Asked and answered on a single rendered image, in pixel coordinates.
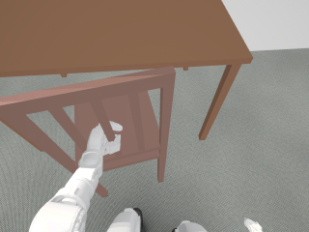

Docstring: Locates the robot right hand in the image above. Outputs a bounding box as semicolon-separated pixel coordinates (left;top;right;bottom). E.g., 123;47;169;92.
243;217;263;232

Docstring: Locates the left robot shin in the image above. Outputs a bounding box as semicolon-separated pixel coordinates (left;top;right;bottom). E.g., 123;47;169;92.
124;208;137;214

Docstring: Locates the robot left upper arm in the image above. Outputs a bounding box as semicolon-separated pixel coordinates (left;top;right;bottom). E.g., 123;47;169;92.
31;201;87;232

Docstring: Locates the robot left forearm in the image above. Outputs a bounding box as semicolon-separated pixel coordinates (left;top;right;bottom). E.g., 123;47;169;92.
29;148;103;232

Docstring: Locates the chair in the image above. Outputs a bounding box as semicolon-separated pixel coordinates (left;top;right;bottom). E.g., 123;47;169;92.
0;66;176;197

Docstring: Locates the table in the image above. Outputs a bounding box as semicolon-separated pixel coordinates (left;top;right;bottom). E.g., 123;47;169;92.
0;0;253;152

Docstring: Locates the robot left thigh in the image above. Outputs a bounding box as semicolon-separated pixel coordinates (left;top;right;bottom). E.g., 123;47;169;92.
106;211;141;232

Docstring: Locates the robot left hand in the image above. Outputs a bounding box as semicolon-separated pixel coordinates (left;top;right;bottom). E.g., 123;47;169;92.
86;121;123;156

